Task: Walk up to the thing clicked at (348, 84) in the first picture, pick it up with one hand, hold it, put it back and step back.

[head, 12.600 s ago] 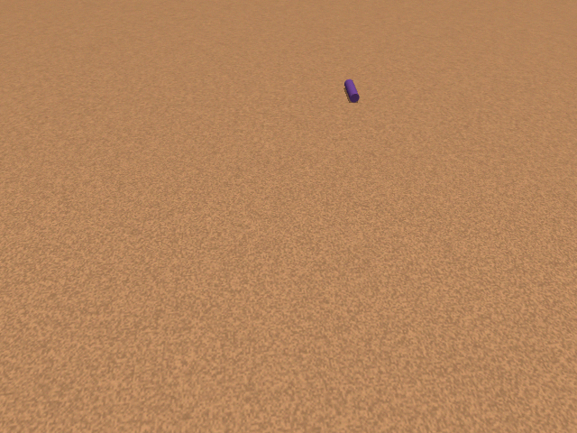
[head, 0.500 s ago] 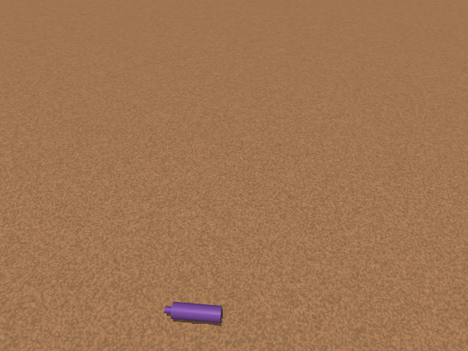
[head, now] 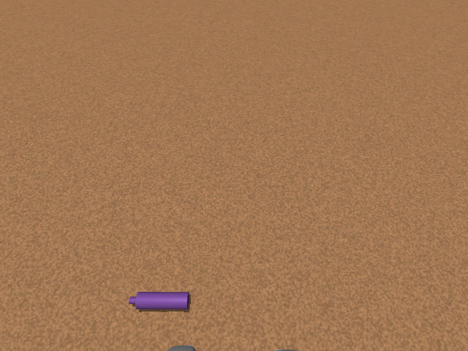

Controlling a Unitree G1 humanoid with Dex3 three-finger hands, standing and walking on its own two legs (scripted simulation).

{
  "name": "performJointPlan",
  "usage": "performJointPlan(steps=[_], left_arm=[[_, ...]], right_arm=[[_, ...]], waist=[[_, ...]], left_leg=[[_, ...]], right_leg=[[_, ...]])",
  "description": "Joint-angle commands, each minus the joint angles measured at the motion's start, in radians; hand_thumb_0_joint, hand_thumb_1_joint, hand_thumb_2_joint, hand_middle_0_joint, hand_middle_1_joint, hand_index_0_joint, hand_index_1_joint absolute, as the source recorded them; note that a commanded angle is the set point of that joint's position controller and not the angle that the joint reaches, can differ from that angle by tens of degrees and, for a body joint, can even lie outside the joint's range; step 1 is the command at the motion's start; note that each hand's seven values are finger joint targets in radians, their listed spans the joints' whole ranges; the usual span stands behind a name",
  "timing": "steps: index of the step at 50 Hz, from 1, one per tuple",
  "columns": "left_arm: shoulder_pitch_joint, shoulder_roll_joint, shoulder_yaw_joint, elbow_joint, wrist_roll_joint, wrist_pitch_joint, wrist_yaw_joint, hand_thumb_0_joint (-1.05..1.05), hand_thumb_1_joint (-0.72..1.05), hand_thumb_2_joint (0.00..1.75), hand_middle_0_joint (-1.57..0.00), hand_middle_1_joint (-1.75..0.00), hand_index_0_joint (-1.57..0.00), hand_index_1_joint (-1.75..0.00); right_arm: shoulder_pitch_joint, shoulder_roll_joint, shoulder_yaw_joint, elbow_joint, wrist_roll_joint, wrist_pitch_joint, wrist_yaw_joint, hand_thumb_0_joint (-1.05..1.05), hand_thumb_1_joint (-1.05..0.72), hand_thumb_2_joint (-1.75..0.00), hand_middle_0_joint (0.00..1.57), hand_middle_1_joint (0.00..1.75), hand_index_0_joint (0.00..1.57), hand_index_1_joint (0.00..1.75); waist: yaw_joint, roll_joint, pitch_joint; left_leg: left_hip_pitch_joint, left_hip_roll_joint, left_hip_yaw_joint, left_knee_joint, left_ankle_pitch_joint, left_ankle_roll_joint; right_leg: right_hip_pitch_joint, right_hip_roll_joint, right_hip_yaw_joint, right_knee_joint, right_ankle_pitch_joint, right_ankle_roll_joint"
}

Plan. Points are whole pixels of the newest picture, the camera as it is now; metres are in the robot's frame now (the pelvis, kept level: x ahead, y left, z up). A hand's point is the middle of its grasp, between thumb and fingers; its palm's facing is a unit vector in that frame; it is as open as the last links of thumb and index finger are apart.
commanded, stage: walk up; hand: left
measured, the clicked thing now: (159, 300) +0.39 +0.28 -0.72
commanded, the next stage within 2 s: stand in 1.54 s
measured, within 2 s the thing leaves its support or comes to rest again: neither
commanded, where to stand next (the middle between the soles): +0.05 +0.03 m, yaw +2 degrees
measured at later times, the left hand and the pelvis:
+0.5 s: hand out of the picture +0.10 +0.30 -0.13, palm faces +0.03 -0.90 -0.43, open 7.4 cm; pelvis +0.00 +0.01 +0.01, yaw +1 degrees
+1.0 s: hand out of the picture +0.05 +0.27 -0.13, palm faces +0.03 -0.94 -0.34, open 7.4 cm; pelvis +0.00 +0.01 +0.03, yaw +2 degrees
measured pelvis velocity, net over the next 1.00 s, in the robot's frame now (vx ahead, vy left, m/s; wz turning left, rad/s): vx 0.00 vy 0.01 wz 0.03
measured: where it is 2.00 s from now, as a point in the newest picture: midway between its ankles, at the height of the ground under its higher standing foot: outside the picture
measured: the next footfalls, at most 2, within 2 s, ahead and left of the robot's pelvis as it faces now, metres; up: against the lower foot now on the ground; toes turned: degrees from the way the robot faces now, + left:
left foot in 0.04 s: +0.04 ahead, +0.15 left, +0.00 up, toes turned +1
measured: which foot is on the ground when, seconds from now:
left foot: up 0.00-0.02, down 0.04-1.00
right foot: down 0.00-1.00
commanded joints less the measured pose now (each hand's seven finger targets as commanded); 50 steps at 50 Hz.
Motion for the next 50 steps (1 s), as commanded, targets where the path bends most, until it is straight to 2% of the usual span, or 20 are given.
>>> performJointPlan(steps=[1,2,3,4,5,7,9,10,11,12,13,18,21,22,23,24,26,28,39,50], left_arm=[[-0.082,0.316,0.065,-0.089,-0.022,-0.041,0.043,0.0,0.9,0.9,-0.2,-0.3,-0.2,-0.3],[-0.087,0.291,0.054,-0.093,-0.035,-0.041,0.047,0.0,0.9,0.9,-0.2,-0.3,-0.2,-0.3],[-0.072,0.247,0.044,-0.103,-0.045,-0.041,0.052,0.0,0.9,0.9,-0.2,-0.3,-0.2,-0.3],[-0.062,0.229,0.037,-0.083,-0.058,-0.038,0.06,0.0,0.9,0.9,-0.2,-0.3,-0.2,-0.3],[-0.049,0.25,0.047,-0.055,-0.045,-0.037,0.067,0.0,0.9,0.9,-0.2,-0.3,-0.2,-0.3],[-0.023,0.218,0.039,-0.034,-0.041,-0.053,0.065,0.0,0.9,0.9,-0.2,-0.3,-0.2,-0.3],[0.01,0.252,0.045,-0.007,-0.034,-0.082,0.069,0.0,0.9,0.9,-0.2,-0.3,-0.2,-0.3],[0.013,0.306,0.052,-0.007,-0.028,-0.09,0.073,0.0,0.9,0.9,-0.2,-0.3,-0.2,-0.3],[-0.019,0.343,0.059,-0.008,-0.034,-0.084,0.072,0.0,0.9,0.9,-0.2,-0.3,-0.2,-0.3],[-0.041,0.325,0.053,-0.018,-0.029,-0.086,0.076,0.0,0.9,0.9,-0.2,-0.3,-0.2,-0.3],[-0.039,0.307,0.049,-0.022,-0.022,-0.088,0.077,0.0,0.9,0.9,-0.2,-0.3,-0.2,-0.3],[-0.101,0.279,0.04,-0.041,-0.008,-0.087,0.079,0.0,0.9,0.9,-0.2,-0.3,-0.2,-0.3],[-0.139,0.251,0.027,-0.05,-0.026,-0.069,0.064,0.0,0.9,0.9,-0.2,-0.3,-0.2,-0.3],[-0.113,0.213,0.017,-0.057,-0.035,-0.063,0.059,0.0,0.9,0.9,-0.2,-0.3,-0.2,-0.3],[-0.103,0.186,0.006,-0.046,-0.043,-0.055,0.057,0.0,0.9,0.9,-0.2,-0.3,-0.2,-0.3],[-0.103,0.217,0.016,-0.005,-0.036,-0.049,0.061,0.0,0.9,0.9,-0.2,-0.3,-0.2,-0.3],[-0.093,0.219,0.013,0.018,-0.03,-0.061,0.052,0.0,0.9,0.9,-0.2,-0.3,-0.2,-0.3],[-0.109,0.251,0.013,0.035,-0.034,-0.072,0.048,0.0,0.9,0.9,-0.2,-0.3,-0.2,-0.3],[-0.144,0.235,-0.004,0.126,-0.031,-0.068,0.042,0.0,0.9,0.9,-0.2,-0.3,-0.2,-0.3],[-0.14,0.221,0.003,0.17,-0.021,-0.072,0.042,0.0,0.9,0.9,-0.2,-0.3,-0.2,-0.3]], right_arm=[[0.099,-0.127,-0.028,-0.033,-0.02,-0.021,0.012,0.0,-0.9,-0.9,0.2,0.3,0.2,0.3],[0.106,-0.143,-0.036,-0.031,-0.029,-0.023,0.013,0.0,-0.9,-0.9,0.2,0.3,0.2,0.3],[0.084,-0.205,-0.052,-0.052,-0.048,-0.026,0.011,0.0,-0.9,-0.9,0.2,0.3,0.2,0.3],[-0.034,-0.257,-0.058,-0.089,-0.033,-0.027,0.022,0.0,-0.9,-0.9,0.2,0.3,0.2,0.3],[-0.069,-0.24,-0.053,-0.099,-0.032,-0.03,0.03,0.0,-0.9,-0.9,0.2,0.3,0.2,0.3],[-0.084,-0.171,-0.03,-0.101,-0.026,-0.027,0.032,0.0,-0.9,-0.9,0.2,0.3,0.2,0.3],[-0.091,-0.13,-0.022,-0.094,-0.004,-0.015,0.03,0.0,-0.9,-0.9,0.2,0.3,0.2,0.3],[-0.074,-0.118,-0.02,-0.101,0.003,-0.008,0.03,0.0,-0.9,-0.9,0.2,0.3,0.2,0.3],[-0.065,-0.118,-0.024,-0.101,-0.001,0.003,0.024,0.0,-0.9,-0.9,0.2,0.3,0.2,0.3],[-0.071,-0.11,-0.028,-0.097,-0.006,0.013,0.023,0.0,-0.9,-0.9,0.2,0.3,0.2,0.3],[-0.085,-0.105,-0.029,-0.107,-0.009,0.019,0.026,0.0,-0.9,-0.9,0.2,0.3,0.2,0.3],[-0.047,-0.088,-0.028,-0.088,-0.005,0.008,0.038,0.0,-0.9,-0.9,0.2,0.3,0.2,0.3],[-0.011,-0.084,-0.035,-0.043,-0.017,-0.011,0.035,0.0,-0.9,-0.9,0.2,0.3,0.2,0.3],[-0.032,-0.132,-0.045,-0.052,-0.03,-0.019,0.031,0.0,-0.9,-0.9,0.2,0.3,0.2,0.3],[-0.109,-0.179,-0.043,-0.071,-0.022,-0.028,0.032,0.0,-0.9,-0.9,0.2,0.3,0.2,0.3],[-0.154,-0.187,-0.037,-0.069,-0.007,-0.029,0.037,0.0,-0.9,-0.9,0.2,0.3,0.2,0.3],[-0.201,-0.14,-0.015,-0.06,-0.006,-0.026,0.04,0.0,-0.9,-0.9,0.2,0.3,0.2,0.3],[-0.169,-0.121,-0.004,-0.04,0.0,-0.022,0.037,0.0,-0.9,-0.9,0.2,0.3,0.2,0.3],[-0.221,-0.113,0.008,0.045,0.001,-0.017,0.042,0.0,-0.9,-0.9,0.2,0.3,0.2,0.3],[-0.216,-0.097,0.007,0.085,0.003,-0.018,0.041,0.0,-0.9,-0.9,0.2,0.3,0.2,0.3]], waist=[[-0.033,-0.136,-0.126],[-0.041,-0.09,-0.14],[-0.025,0.045,-0.156],[0.021,0.161,-0.109],[0.018,0.184,-0.112],[0.042,0.13,-0.118],[0.057,0.083,-0.158],[0.041,0.013,-0.167],[0.026,-0.051,-0.162],[0.019,-0.098,-0.137],[0.027,-0.127,-0.128],[0.005,-0.22,-0.162],[-0.03,-0.171,-0.194],[-0.011,-0.081,-0.211],[0.02,0.013,-0.193],[0.026,0.058,-0.17],[0.042,0.028,-0.164],[0.016,0.049,-0.157],[0.012,0.027,-0.123],[0.008,-0.017,-0.156]], left_leg=[[0.151,-0.004,0.013,-0.319,0.168,0.018],[0.212,-0.003,-0.01,-0.435,0.302,0.031],[0.229,0.121,-0.201,-0.517,0.462,0.077],[0.144,0.212,-0.32,-0.535,0.486,0.157],[0.118,0.264,-0.339,-0.503,0.56,0.231],[0.127,0.193,-0.194,-0.431,0.667,0.189],[0.106,0.069,-0.055,-0.268,0.742,0.061],[0.045,0.014,-0.02,-0.202,0.625,0.017],[0.053,-0.017,0.004,-0.146,0.332,0.003],[0.029,-0.031,-0.005,-0.082,0.042,0.008],[-0.005,-0.026,-0.036,-0.014,-0.068,0.012],[0.044,-0.013,-0.009,-0.174,0.072,0.006],[0.255,-0.018,0.025,-0.495,0.414,0.007],[0.331,0.076,-0.101,-0.501,0.565,0.039],[0.25,0.214,-0.27,-0.52,0.514,0.115],[0.128,0.247,-0.272,-0.512,0.471,0.165],[0.134,0.139,-0.126,-0.459,0.483,0.09],[0.149,0.069,-0.072,-0.458,0.456,0.031],[0.224,0.088,-0.077,-0.604,0.356,0.015],[0.27,0.081,-0.05,-0.604,0.419,0.006]], right_leg=[[0.015,-0.259,0.233,-0.14,0.391,-0.2],[-0.002,-0.233,0.203,-0.084,0.415,-0.161],[-0.047,-0.151,0.133,0.021,0.336,-0.098],[-0.04,0.003,-0.02,0.059,0.039,-0.045],[0.018,0.005,-0.022,0.117,-0.187,-0.043],[0.081,-0.011,-0.021,-0.023,-0.101,-0.053],[0.206,-0.113,0.1,-0.191,0.373,-0.084],[0.245,-0.221,0.239,-0.23,0.483,-0.139],[0.191,-0.324,0.306,-0.224,0.555,-0.237],[0.169,-0.36,0.332,-0.24,0.59,-0.272],[0.171,-0.364,0.328,-0.258,0.595,-0.279],[0.19,-0.252,0.153,-0.19,0.64,-0.196],[0.099,-0.173,0.064,-0.073,0.488,-0.108],[0.012,-0.116,0.037,-0.032,0.342,-0.056],[-0.005,-0.03,-0.013,-0.029,0.088,-0.019],[0.12,-0.043,-0.014,-0.031,-0.073,-0.025],[0.167,-0.068,0.008,-0.167,0.102,-0.036],[0.177,-0.108,0.052,-0.206,0.262,-0.05],[0.176,-0.106,0.035,-0.364,0.203,-0.026],[0.199,-0.121,0.032,-0.407,0.247,-0.02]])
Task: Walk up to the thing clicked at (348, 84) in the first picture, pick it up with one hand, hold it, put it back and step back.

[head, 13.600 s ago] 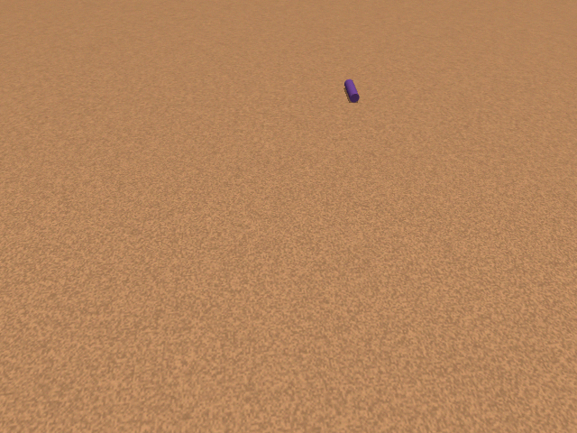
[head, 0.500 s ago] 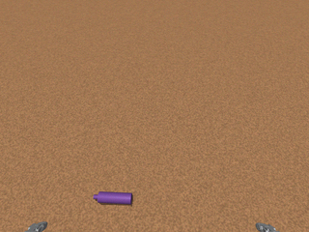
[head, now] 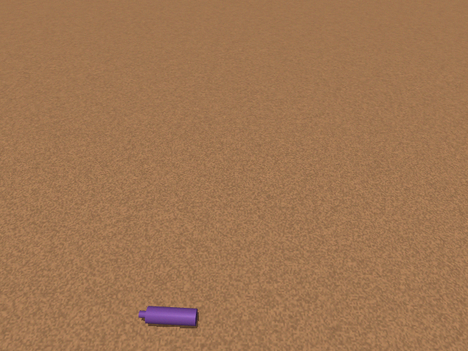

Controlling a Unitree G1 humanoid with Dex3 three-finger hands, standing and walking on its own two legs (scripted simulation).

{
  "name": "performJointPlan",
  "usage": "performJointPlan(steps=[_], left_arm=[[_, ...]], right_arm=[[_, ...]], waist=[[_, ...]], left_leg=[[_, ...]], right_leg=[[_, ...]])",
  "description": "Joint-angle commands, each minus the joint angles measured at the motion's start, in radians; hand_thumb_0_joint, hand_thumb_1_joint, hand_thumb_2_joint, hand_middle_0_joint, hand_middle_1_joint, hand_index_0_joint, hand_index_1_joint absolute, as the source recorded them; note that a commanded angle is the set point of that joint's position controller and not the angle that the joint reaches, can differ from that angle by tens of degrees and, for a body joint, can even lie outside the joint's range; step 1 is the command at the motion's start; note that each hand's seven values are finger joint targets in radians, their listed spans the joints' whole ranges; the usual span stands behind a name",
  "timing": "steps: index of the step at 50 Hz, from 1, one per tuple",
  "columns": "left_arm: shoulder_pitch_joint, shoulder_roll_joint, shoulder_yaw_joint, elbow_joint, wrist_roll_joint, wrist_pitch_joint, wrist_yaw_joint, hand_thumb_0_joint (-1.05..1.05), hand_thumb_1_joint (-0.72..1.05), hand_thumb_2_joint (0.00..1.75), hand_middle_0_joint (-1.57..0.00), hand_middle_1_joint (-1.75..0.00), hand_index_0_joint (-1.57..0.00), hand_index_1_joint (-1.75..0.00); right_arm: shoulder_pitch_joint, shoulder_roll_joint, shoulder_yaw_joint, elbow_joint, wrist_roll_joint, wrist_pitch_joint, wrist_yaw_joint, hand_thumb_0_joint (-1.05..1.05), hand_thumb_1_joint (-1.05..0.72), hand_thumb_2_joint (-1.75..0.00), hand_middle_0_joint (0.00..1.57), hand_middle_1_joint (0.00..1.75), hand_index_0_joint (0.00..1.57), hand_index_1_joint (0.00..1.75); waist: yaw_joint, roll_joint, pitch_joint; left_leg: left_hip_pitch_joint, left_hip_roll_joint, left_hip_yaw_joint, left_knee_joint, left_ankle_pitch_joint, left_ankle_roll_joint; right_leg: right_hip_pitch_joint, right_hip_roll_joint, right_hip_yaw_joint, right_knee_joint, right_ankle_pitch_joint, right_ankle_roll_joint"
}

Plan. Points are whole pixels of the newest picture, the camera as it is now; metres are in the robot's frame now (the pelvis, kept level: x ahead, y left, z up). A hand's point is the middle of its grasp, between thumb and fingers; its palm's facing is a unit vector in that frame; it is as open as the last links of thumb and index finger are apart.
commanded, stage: walk up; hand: left
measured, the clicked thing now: (168, 315) +0.40 +0.26 -0.75
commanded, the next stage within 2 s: stand in 0.54 s
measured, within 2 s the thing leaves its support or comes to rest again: neither
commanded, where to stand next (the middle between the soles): +0.05 +0.02 m, yaw +0 degrees
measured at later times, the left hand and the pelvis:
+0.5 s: hand out of the picture +0.09 +0.25 -0.15, palm faces -0.01 -0.94 -0.35, open 7.4 cm; pelvis +0.00 -0.01 +0.00, yaw +0 degrees
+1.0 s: hand out of the picture +0.09 +0.24 -0.15, palm faces -0.03 -0.94 -0.35, open 7.4 cm; pelvis +0.01 -0.01 +0.00, yaw +0 degrees
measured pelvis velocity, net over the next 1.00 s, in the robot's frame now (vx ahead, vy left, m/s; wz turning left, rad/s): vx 0.01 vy -0.01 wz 0.00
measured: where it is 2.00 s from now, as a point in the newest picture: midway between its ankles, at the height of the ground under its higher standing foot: outside the picture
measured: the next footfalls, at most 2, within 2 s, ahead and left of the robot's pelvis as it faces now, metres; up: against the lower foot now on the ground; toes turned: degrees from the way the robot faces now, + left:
none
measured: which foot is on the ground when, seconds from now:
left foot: down 0.00-1.00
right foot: down 0.00-1.00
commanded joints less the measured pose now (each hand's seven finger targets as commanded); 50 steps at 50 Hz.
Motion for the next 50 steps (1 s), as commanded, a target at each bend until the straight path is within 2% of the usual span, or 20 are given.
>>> performJointPlan(steps=[1,5,11,26,27,35,40,50], left_arm=[[-0.063,0.223,0.044,-0.059,0.006,-0.023,0.017,0.0,0.9,0.9,-0.2,-0.3,-0.2,-0.3],[-0.074,0.223,0.046,-0.063,0.006,-0.02,0.017,0.0,0.9,0.9,-0.2,-0.3,-0.2,-0.3],[-0.074,0.22,0.05,-0.066,0.007,-0.019,0.017,0.0,0.9,0.9,-0.2,-0.3,-0.2,-0.3],[-0.09,0.218,0.055,-0.079,0.007,-0.016,0.019,0.0,0.9,0.9,-0.2,-0.3,-0.2,-0.3],[-0.074,0.226,0.047,-0.078,0.007,-0.016,0.018,0.0,0.9,0.9,-0.2,-0.3,-0.2,-0.3],[-0.064,0.221,0.042,-0.089,0.007,-0.009,0.01,0.0,0.9,0.9,-0.2,-0.3,-0.2,-0.3],[-0.055,0.226,0.039,-0.095,0.006,-0.012,0.01,0.0,0.9,0.9,-0.2,-0.3,-0.2,-0.3],[-0.04,0.227,0.032,-0.096,0.005,-0.012,0.012,0.0,0.9,0.9,-0.2,-0.3,-0.2,-0.3]], right_arm=[[-0.049,-0.209,-0.039,-0.062,-0.004,-0.021,-0.01,0.0,-0.9,-0.9,0.2,0.3,0.2,0.3],[-0.03,-0.212,-0.038,-0.051,-0.008,-0.021,-0.009,0.0,-0.9,-0.9,0.2,0.3,0.2,0.3],[-0.018,-0.211,-0.036,-0.047,-0.009,-0.021,-0.009,0.0,-0.9,-0.9,0.2,0.3,0.2,0.3],[0.021,-0.214,-0.038,-0.046,-0.009,-0.021,-0.013,0.0,-0.9,-0.9,0.2,0.3,0.2,0.3],[0.027,-0.217,-0.034,-0.048,-0.021,-0.029,-0.017,0.0,-0.9,-0.9,0.2,0.3,0.2,0.3],[0.021,-0.221,-0.03,-0.045,-0.02,-0.04,-0.02,0.0,-0.9,-0.9,0.2,0.3,0.2,0.3],[0.024,-0.225,-0.029,-0.047,-0.017,-0.042,-0.021,0.0,-0.9,-0.9,0.2,0.3,0.2,0.3],[0.021,-0.228,-0.028,-0.047,-0.016,-0.036,-0.019,0.0,-0.9,-0.9,0.2,0.3,0.2,0.3]], waist=[[-0.013,-0.014,-0.085],[-0.016,-0.011,-0.067],[-0.012,-0.014,-0.061],[-0.02,-0.005,-0.107],[-0.025,-0.033,-0.1],[-0.019,0.01,-0.07],[-0.022,0.009,-0.114],[-0.023,-0.018,-0.092]], left_leg=[[0.03,0.085,-0.061,-0.072,0.055,0.045],[0.012,0.083,-0.064,-0.085,0.013,0.041],[0.009,0.084,-0.069,-0.082,0.025,0.041],[0.015,0.089,-0.064,-0.064,0.122,0.041],[0.006,0.099,-0.066,-0.075,0.132,0.038],[-0.005,0.098,-0.065,-0.097,0.08,0.03],[0.033,0.103,-0.055,-0.078,0.154,0.037],[0.043,0.101,-0.05,-0.073,0.129,0.035]], right_leg=[[-0.013,-0.077,0.047,-0.072,0.071,-0.051],[-0.024,-0.078,0.054,-0.079,0.025,-0.053],[-0.027,-0.076,0.056,-0.083,0.01,-0.055],[0.029,-0.075,0.042,-0.051,0.11,-0.058],[0.035,-0.083,0.044,-0.047,0.113,-0.058],[0.003,-0.076,0.05,-0.054,0.036,-0.059],[0.03,-0.084,0.051,-0.034,0.137,-0.063],[0.0,-0.082,0.053,-0.053,0.109,-0.063]])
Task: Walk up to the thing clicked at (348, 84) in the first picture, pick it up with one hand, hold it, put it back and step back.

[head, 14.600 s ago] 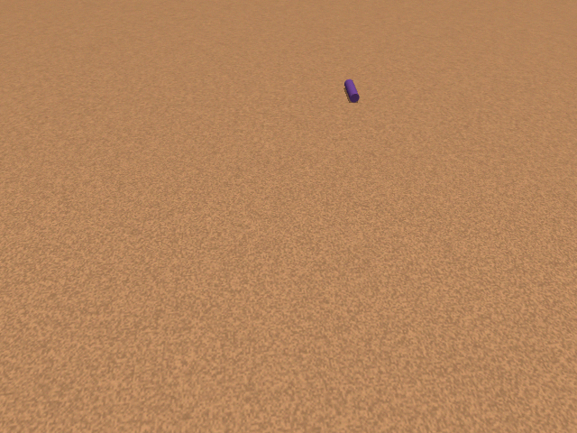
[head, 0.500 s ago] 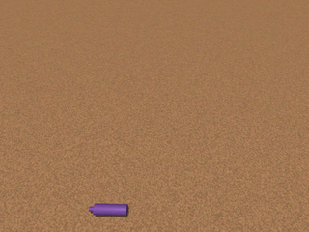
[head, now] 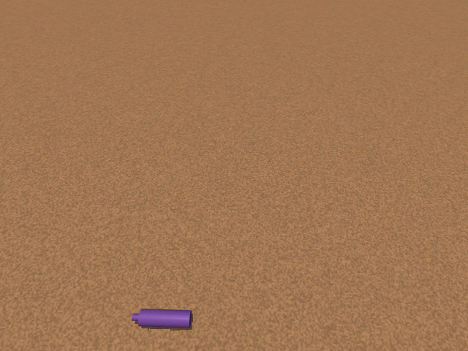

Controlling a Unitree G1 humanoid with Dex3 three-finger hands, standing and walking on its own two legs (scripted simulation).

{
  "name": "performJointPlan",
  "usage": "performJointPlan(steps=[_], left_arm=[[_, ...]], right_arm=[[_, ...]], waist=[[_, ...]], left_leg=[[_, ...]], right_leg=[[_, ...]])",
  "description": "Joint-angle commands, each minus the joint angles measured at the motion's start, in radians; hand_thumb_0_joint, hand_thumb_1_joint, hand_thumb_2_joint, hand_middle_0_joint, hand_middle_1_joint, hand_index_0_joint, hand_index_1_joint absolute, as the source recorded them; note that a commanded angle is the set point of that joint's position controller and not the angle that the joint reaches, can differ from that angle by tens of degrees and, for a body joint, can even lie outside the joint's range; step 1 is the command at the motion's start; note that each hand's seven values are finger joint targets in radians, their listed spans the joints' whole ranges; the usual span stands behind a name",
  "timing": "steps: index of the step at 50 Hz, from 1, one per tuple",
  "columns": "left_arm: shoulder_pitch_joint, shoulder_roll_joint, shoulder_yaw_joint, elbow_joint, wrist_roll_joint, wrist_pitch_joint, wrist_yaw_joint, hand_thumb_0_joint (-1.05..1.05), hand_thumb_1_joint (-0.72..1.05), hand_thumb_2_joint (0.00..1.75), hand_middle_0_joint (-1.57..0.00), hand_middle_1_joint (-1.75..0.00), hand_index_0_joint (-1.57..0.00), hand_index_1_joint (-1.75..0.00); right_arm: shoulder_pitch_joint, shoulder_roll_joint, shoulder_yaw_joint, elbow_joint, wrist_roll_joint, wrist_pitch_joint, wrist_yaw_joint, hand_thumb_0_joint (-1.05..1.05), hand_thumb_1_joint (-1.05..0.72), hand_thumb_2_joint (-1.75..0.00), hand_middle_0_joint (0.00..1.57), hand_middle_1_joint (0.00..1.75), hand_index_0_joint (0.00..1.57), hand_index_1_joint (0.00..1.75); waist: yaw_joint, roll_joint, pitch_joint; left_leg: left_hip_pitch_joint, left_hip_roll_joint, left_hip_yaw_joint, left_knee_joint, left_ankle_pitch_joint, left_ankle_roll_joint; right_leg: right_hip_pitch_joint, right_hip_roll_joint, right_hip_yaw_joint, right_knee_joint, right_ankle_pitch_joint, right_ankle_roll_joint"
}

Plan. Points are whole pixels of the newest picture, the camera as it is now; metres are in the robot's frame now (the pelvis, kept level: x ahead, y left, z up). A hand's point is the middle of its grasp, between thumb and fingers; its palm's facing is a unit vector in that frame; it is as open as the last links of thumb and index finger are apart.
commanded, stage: stand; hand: left
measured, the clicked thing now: (161, 318) +0.39 +0.27 -0.75
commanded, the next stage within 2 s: rise first in 1.74 s
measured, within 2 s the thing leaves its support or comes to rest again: neither
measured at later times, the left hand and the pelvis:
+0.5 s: hand out of the picture +0.08 +0.25 -0.15, palm faces -0.03 -0.94 -0.35, open 7.4 cm; pelvis +0.00 +0.00 +0.00, yaw +0 degrees
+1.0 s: hand out of the picture +0.06 +0.26 -0.16, palm faces -0.03 -0.94 -0.35, open 7.4 cm; pelvis +0.00 +0.00 +0.00, yaw +0 degrees
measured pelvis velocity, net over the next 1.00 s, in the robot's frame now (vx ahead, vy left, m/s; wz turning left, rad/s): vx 0.00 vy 0.00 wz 0.00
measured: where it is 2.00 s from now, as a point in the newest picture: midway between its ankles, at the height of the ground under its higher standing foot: outside the picture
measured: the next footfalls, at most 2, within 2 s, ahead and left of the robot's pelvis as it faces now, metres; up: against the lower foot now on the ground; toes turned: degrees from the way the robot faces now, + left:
none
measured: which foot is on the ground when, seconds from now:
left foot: down 0.00-1.00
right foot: down 0.00-1.00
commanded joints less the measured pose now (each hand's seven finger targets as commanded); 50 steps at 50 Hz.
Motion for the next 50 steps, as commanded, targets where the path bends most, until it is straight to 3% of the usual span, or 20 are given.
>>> performJointPlan(steps=[1,18,34,40,43,48,50], left_arm=[[-0.041,0.223,0.037,-0.069,0.003,-0.023,0.016,0.0,0.9,0.9,-0.2,-0.3,-0.2,-0.3],[-0.026,0.223,0.035,-0.072,0.001,-0.025,0.021,0.0,0.9,0.9,-0.2,-0.3,-0.2,-0.3],[-0.039,0.223,0.038,-0.073,0.001,-0.018,0.016,0.0,0.9,0.9,-0.2,-0.3,-0.2,-0.3],[-0.032,0.223,0.037,-0.077,0.003,-0.023,0.017,0.0,0.9,0.9,-0.2,-0.3,-0.2,-0.3],[-0.024,0.224,0.036,-0.074,0.002,-0.023,0.018,0.0,0.9,0.9,-0.2,-0.3,-0.2,-0.3],[-0.018,0.223,0.037,-0.069,0.002,-0.017,0.016,0.0,0.9,0.9,-0.2,-0.3,-0.2,-0.3],[-0.02,0.225,0.037,-0.069,0.004,-0.017,0.016,0.0,0.9,0.9,-0.2,-0.3,-0.2,-0.3]], right_arm=[[-0.019,-0.215,-0.037,-0.061,-0.004,-0.018,-0.008,0.0,-0.9,-0.9,0.2,0.3,0.2,0.3],[-0.018,-0.216,-0.035,-0.062,-0.002,-0.015,-0.01,0.0,-0.9,-0.9,0.2,0.3,0.2,0.3],[-0.005,-0.214,-0.033,-0.061,-0.006,-0.018,-0.01,0.0,-0.9,-0.9,0.2,0.3,0.2,0.3],[-0.006,-0.217,-0.036,-0.064,-0.004,-0.019,-0.01,0.0,-0.9,-0.9,0.2,0.3,0.2,0.3],[-0.006,-0.216,-0.035,-0.061,-0.004,-0.016,-0.01,0.0,-0.9,-0.9,0.2,0.3,0.2,0.3],[0.002,-0.216,-0.033,-0.057,-0.006,-0.015,-0.008,0.0,-0.9,-0.9,0.2,0.3,0.2,0.3],[0.006,-0.216,-0.034,-0.056,-0.006,-0.016,-0.007,0.0,-0.9,-0.9,0.2,0.3,0.2,0.3]], waist=[[-0.008,-0.012,-0.088],[-0.002,-0.005,-0.105],[-0.001,-0.005,-0.059],[-0.002,0.003,-0.094],[0.0,-0.002,-0.078],[-0.001,0.011,-0.035],[0.001,0.0,-0.038]], left_leg=[[0.022,0.082,-0.043,-0.043,0.122,0.053],[0.037,0.087,-0.038,-0.027,0.193,0.053],[-0.004,0.081,-0.045,-0.058,0.076,0.055],[0.027,0.086,-0.043,-0.039,0.138,0.058],[0.019,0.084,-0.045,-0.042,0.117,0.059],[-0.018,0.075,-0.047,-0.067,0.001,0.058],[-0.019,0.076,-0.05,-0.066,0.018,0.058]], right_leg=[[0.007,-0.096,0.059,-0.065,0.135,-0.044],[0.039,-0.098,0.054,-0.05,0.225,-0.045],[0.002,-0.091,0.06,-0.071,0.069,-0.048],[0.02,-0.096,0.06,-0.057,0.154,-0.048],[0.01,-0.094,0.06,-0.064,0.131,-0.046],[-0.024,-0.087,0.064,-0.085,-0.002,-0.044],[-0.019,-0.087,0.064,-0.082,-0.002,-0.046]])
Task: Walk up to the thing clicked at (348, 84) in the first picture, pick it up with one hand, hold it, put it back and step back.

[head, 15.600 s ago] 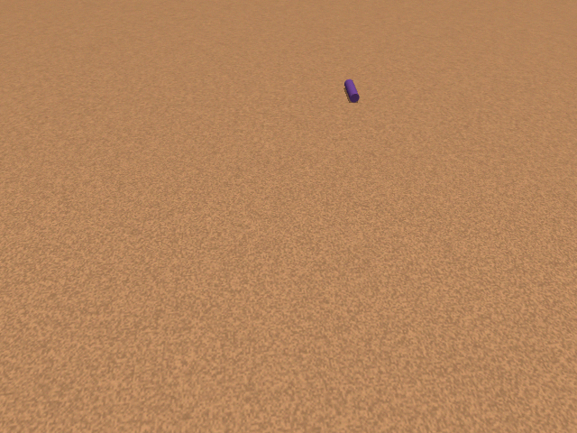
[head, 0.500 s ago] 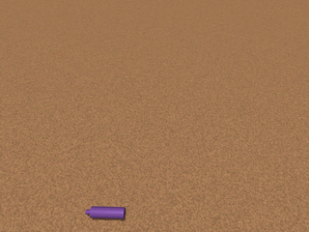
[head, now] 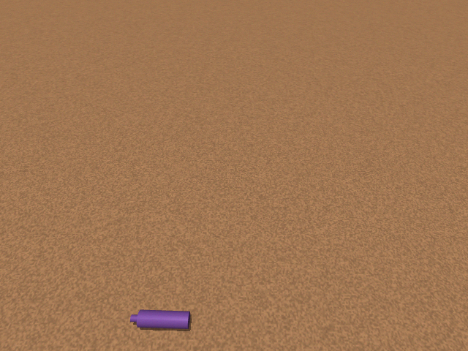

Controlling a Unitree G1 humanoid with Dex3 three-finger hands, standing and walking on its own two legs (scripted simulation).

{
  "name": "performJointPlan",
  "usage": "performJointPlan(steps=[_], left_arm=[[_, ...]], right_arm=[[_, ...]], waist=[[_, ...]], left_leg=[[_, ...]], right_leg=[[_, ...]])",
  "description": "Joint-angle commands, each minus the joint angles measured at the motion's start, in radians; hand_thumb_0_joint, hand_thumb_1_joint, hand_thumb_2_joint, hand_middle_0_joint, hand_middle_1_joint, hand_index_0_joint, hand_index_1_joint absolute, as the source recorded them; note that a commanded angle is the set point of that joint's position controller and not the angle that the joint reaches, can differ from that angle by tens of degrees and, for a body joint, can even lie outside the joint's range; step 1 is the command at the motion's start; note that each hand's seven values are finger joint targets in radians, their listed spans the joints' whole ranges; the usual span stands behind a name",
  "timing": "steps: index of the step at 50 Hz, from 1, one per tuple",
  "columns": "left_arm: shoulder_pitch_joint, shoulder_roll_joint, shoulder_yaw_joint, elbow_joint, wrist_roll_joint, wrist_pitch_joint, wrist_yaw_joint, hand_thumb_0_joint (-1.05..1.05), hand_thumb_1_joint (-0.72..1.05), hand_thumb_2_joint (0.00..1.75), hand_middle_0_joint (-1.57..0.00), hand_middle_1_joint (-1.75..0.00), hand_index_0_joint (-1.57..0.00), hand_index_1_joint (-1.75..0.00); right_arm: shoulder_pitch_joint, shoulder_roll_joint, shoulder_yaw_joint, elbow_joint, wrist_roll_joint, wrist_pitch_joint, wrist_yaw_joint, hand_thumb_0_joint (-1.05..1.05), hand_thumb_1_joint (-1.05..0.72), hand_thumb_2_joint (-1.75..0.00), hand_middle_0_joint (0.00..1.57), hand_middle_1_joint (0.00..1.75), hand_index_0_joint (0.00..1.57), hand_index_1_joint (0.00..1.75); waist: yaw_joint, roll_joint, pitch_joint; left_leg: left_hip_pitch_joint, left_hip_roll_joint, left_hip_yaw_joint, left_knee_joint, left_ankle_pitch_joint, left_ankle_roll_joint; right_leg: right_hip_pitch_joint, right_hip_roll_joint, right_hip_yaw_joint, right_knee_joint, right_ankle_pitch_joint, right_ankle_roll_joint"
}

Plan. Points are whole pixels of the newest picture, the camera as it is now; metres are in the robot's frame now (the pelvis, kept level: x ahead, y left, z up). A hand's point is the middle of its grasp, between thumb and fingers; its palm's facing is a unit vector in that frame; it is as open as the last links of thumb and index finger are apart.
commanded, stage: stand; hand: left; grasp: from above
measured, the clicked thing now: (160, 319) +0.39 +0.27 -0.75
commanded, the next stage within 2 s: rise first in 0.74 s
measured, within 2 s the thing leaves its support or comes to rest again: neither
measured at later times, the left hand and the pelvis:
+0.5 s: hand out of the picture +0.08 +0.26 -0.15, palm faces -0.03 -0.94 -0.35, open 7.4 cm; pelvis +0.01 +0.00 +0.00, yaw +0 degrees
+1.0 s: hand out of the picture +0.13 +0.25 -0.16, palm faces +0.01 -0.95 -0.33, open 8.2 cm; pelvis -0.01 +0.00 -0.01, yaw +1 degrees
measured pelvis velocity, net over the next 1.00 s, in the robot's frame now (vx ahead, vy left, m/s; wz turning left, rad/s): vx -0.01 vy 0.00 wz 0.01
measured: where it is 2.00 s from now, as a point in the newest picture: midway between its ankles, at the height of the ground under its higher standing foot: outside the picture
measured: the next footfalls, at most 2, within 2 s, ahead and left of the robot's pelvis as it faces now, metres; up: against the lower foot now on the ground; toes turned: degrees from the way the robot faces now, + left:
none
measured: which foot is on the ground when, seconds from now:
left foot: down 0.00-1.00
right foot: down 0.00-1.00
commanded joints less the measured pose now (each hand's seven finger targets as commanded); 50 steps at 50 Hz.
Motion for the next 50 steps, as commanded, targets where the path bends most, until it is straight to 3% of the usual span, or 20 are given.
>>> performJointPlan(steps=[1,4,8,10,16,22,41,42,43,44,45,46,47,48,50], left_arm=[[-0.037,0.22,0.04,-0.064,0.005,-0.018,0.015,0.0,0.9,0.9,-0.2,-0.3,-0.2,-0.3],[-0.043,0.22,0.04,-0.066,0.005,-0.021,0.015,0.0,0.9,0.9,-0.2,-0.3,-0.2,-0.3],[-0.034,0.22,0.04,-0.068,0.0,-0.024,0.016,0.0,0.9,0.9,-0.2,-0.3,-0.2,-0.3],[-0.032,0.216,0.038,-0.067,0.0,-0.022,0.016,0.0,0.9,0.9,-0.2,-0.3,-0.2,-0.3],[-0.031,0.215,0.036,-0.06,0.0,-0.017,0.018,0.0,0.9,0.9,-0.2,-0.3,-0.2,-0.3],[-0.037,0.216,0.038,-0.064,0.002,-0.02,0.019,0.0,0.9,0.9,-0.2,-0.3,-0.2,-0.3],[-0.038,0.216,0.043,-0.067,0.004,-0.022,0.019,0.0,0.9,0.9,-0.2,-0.3,-0.2,-0.3],[-0.041,0.217,0.042,-0.068,0.002,-0.021,0.018,0.0,0.83,0.95,-0.12,-0.38,-0.14,-0.38],[-0.392,0.013,0.036,-0.419,-0.039,-0.114,0.027,0.0,0.75,0.95,-0.13,-0.46,-0.12,-0.46],[-0.488,0.089,0.069,-0.355,-0.033,-0.11,0.034,0.0,0.67,0.97,-0.13,-0.54,-0.11,-0.54],[-0.277,0.202,0.14,-0.175,-0.005,-0.072,0.041,0.0,0.59,0.95,-0.12,-0.62,-0.12,-0.62],[-0.236,0.205,0.15,-0.093,0.021,-0.048,0.025,0.0,0.51,0.97,-0.09,-0.7,-0.1,-0.7],[-0.302,0.214,0.155,-0.107,0.045,-0.05,0.005,0.0,0.43,0.98,-0.08,-0.78,-0.09,-0.78],[-0.285,0.22,0.173,-0.107,0.076,-0.057,-0.008,0.0,0.35,1.01,-0.05,-0.86,-0.06,-0.86],[-0.137,0.2,0.203,-0.093,0.125,-0.041,-0.021,0.0,0.19,1.03,0.0,-1.02,-0.03,-1.02]], right_arm=[[-0.033,-0.218,-0.041,-0.062,-0.005,-0.021,-0.008,0.0,-0.9,-0.9,0.2,0.3,0.2,0.3],[-0.022,-0.223,-0.042,-0.06,-0.006,-0.022,-0.009,0.0,-0.9,-0.9,0.2,0.3,0.2,0.3],[-0.02,-0.22,-0.042,-0.065,-0.003,-0.025,-0.011,0.0,-0.9,-0.9,0.2,0.3,0.2,0.3],[-0.026,-0.219,-0.039,-0.064,-0.002,-0.027,-0.013,0.0,-0.9,-0.9,0.2,0.3,0.2,0.3],[-0.028,-0.216,-0.035,-0.061,-0.001,-0.023,-0.014,0.0,-0.9,-0.9,0.2,0.3,0.2,0.3],[-0.031,-0.219,-0.037,-0.064,-0.001,-0.024,-0.014,0.0,-0.9,-0.9,0.2,0.3,0.2,0.3],[-0.04,-0.221,-0.041,-0.071,-0.003,-0.021,-0.012,0.0,-0.9,-0.9,0.2,0.3,0.2,0.3],[-0.034,-0.217,-0.039,-0.07,-0.002,-0.021,-0.012,0.0,-0.88,-0.89,0.2,0.3,0.2,0.3],[-0.038,-0.033,0.004,-0.341,0.058,-0.075,-0.03,0.0,-0.95,-0.91,0.2,0.3,0.2,0.3],[0.01,-0.065,-0.004,-0.289,0.059,-0.077,-0.039,0.0,-0.92,-0.9,0.2,0.3,0.2,0.3],[0.052,-0.109,-0.029,-0.286,0.062,-0.07,-0.05,0.0,-0.91,-0.91,0.2,0.3,0.2,0.3],[0.06,-0.105,-0.04,-0.298,0.053,-0.066,-0.049,0.0,-0.9,-0.9,0.2,0.3,0.2,0.3],[0.064,-0.103,-0.051,-0.334,0.048,-0.071,-0.048,0.0,-0.89,-0.9,0.2,0.3,0.2,0.3],[0.067,-0.099,-0.067,-0.352,0.03,-0.077,-0.048,0.0,-0.9,-0.9,0.2,0.3,0.2,0.3],[0.106,-0.09,-0.086,-0.387,0.02,-0.084,-0.04,0.0,-0.9,-0.9,0.2,0.3,0.2,0.3]], waist=[[0.003,0.002,-0.037],[-0.003,0.011,-0.053],[-0.003,0.007,-0.103],[0.001,0.02,-0.098],[0.003,0.01,-0.063],[0.001,0.002,-0.081],[0.001,0.011,-0.078],[0.0,0.012,-0.077],[-0.111,0.05,-0.025],[-0.081,-0.003,-0.076],[-0.043,-0.021,-0.039],[-0.036,-0.02,-0.07],[-0.035,-0.042,-0.09],[-0.019,-0.046,-0.163],[0.018,0.03,-0.256]], left_leg=[[-0.008,0.077,-0.053,-0.068,0.041,0.059],[-0.006,0.076,-0.052,-0.06,0.042,0.062],[0.029,0.082,-0.045,-0.038,0.157,0.059],[0.027,0.083,-0.045,-0.04,0.173,0.059],[0.012,0.083,-0.05,-0.058,0.133,0.055],[0.031,0.082,-0.042,-0.042,0.163,0.058],[0.033,0.084,-0.041,-0.047,0.123,0.058],[0.031,0.082,-0.04,-0.046,0.135,0.058],[-0.115,-0.056,0.087,0.037,-0.007,0.048],[-0.109,-0.055,0.083,0.052,-0.03,0.052],[-0.137,-0.049,0.08,0.057,-0.028,0.049],[-0.18,-0.055,0.075,0.098,-0.028,0.049],[-0.208,-0.052,0.071,0.139,-0.025,0.053],[-0.221,-0.053,0.069,0.176,-0.004,0.051],[-0.264,-0.062,0.063,0.24,0.04,0.04]], right_leg=[[-0.025,-0.088,0.057,-0.076,-0.002,-0.047],[-0.012,-0.093,0.064,-0.073,0.024,-0.047],[0.024,-0.1,0.059,-0.043,0.161,-0.049],[0.029,-0.098,0.054,-0.035,0.18,-0.048],[0.009,-0.094,0.049,-0.048,0.121,-0.043],[0.022,-0.1,0.055,-0.048,0.177,-0.045],[0.012,-0.096,0.054,-0.062,0.13,-0.047],[0.014,-0.097,0.055,-0.057,0.14,-0.049],[-0.195,0.011,-0.032,0.002,0.057,-0.025],[-0.137,0.009,-0.041,0.009,0.015,-0.017],[-0.139,0.024,-0.055,0.016,-0.012,-0.024],[-0.167,0.023,-0.056,0.045,-0.027,-0.031],[-0.195,0.027,-0.058,0.084,-0.022,-0.031],[-0.187,0.023,-0.054,0.128,0.011,-0.029],[-0.211,0.024,-0.053,0.211,0.043,-0.037]])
